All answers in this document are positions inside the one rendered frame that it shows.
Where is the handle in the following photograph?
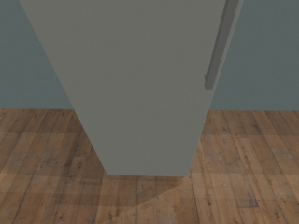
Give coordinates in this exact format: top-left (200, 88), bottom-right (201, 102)
top-left (204, 0), bottom-right (239, 90)

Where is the fridge door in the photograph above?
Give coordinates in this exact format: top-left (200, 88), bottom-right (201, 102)
top-left (19, 0), bottom-right (242, 177)

